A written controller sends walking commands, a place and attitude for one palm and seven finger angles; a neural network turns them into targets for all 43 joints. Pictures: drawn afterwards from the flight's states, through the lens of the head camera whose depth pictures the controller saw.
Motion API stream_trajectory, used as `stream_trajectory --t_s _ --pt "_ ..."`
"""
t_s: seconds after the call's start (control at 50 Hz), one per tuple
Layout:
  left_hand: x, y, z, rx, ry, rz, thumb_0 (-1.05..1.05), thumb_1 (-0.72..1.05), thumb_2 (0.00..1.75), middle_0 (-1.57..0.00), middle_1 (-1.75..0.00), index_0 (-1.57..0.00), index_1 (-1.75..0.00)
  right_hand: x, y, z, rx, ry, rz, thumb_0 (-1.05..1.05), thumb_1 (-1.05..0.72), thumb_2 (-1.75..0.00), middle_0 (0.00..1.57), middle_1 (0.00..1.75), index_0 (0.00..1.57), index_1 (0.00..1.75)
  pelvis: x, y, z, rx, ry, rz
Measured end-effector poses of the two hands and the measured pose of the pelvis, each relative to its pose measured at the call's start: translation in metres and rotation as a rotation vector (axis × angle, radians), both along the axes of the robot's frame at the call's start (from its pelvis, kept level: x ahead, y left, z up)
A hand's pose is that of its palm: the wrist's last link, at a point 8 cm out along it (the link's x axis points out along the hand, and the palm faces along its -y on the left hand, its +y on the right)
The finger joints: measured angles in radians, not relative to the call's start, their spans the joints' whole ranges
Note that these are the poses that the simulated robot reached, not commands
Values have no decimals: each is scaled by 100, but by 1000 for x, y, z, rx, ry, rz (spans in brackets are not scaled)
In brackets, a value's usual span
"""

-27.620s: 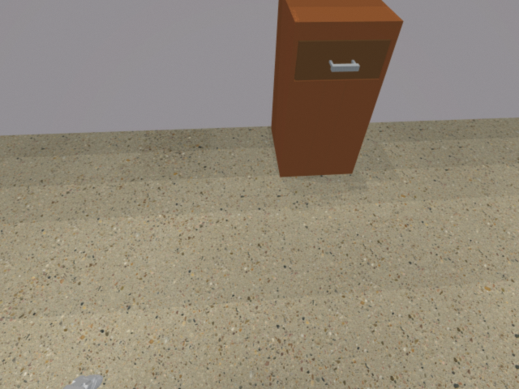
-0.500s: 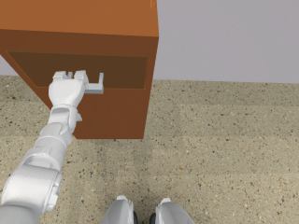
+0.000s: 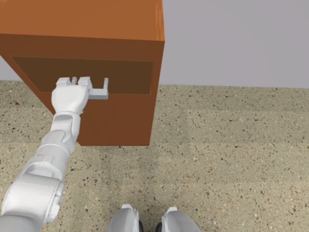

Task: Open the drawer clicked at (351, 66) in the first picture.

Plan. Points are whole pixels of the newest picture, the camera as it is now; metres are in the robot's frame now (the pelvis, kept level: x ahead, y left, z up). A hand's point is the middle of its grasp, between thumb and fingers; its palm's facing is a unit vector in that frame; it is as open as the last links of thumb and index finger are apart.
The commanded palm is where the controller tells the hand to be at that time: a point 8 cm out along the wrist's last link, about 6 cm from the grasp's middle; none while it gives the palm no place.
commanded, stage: pull the drawer open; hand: left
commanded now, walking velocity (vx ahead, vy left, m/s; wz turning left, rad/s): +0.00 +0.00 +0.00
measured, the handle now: (89, 87) +0.51 +0.19 -0.02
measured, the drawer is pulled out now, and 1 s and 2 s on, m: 0.00 0.11 0.22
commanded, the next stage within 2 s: none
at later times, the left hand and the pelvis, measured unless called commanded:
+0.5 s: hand (75, 122) +0.41 +0.22 -0.04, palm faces -0.05 -0.09 -1.00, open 5.6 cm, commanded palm +0.38 +0.19 +0.01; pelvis +0.01 +0.00 +0.01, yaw +0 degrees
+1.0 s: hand (71, 143) +0.35 +0.21 -0.04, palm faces -0.04 -0.09 -1.00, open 5.6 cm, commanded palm +0.32 +0.19 +0.01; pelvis +0.01 +0.00 +0.01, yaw +0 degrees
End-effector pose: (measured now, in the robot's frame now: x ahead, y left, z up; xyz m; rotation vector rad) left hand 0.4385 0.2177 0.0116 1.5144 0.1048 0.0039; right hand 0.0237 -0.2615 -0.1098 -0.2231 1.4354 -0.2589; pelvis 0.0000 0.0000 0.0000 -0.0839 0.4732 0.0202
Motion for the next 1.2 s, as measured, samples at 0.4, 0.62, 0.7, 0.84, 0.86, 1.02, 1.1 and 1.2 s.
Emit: stream_trajectory --t_s 0.4,0.62,0.7,0.84,0.86,1.02,1.1,1.2 --pt "-34 2 0 -33 2 -13 1 73 79 -33 -135 -39 -135 20 6 8 28 -41 -5 0 -90 -90 20 30 20 30 10 4 11 7 -34 -18" --pt "-62 1 -1 -28 -15 8 1 73 81 -32 -135 -39 -135 63 10 7 51 -132 53 0 -90 -90 20 30 20 30 9 4 12 9 -58 -3" --pt "-71 1 0 -31 -8 13 1 73 80 -32 -135 -39 -135 74 12 10 56 -165 64 0 -90 -90 20 30 20 30 8 3 13 12 -68 -5" --pt "-89 1 0 -35 -7 13 1 74 79 -32 -135 -39 -135 83 12 14 58 -205 78 0 -90 -90 20 30 20 30 8 1 15 16 -82 -5" --pt "-92 1 -1 -34 -9 13 1 74 80 -32 -135 -39 -135 83 12 14 58 -207 81 0 -90 -90 20 30 20 30 7 1 15 17 -84 -5" --pt "-112 0 -1 -31 -18 21 1 74 80 -32 -135 -39 -135 84 11 12 63 -216 87 0 -90 -90 20 30 20 30 5 -1 14 20 -96 -5" --pt "-122 0 -1 -29 -17 25 1 74 80 -32 -135 -39 -135 86 11 13 66 -230 89 0 -90 -90 20 30 20 30 5 -1 15 22 -104 -5" --pt "-133 0 -1 -30 -17 30 2 74 80 -32 -135 -39 -135 90 12 14 70 -252 99 0 -90 -90 20 30 20 30 3 -2 15 25 -110 -5"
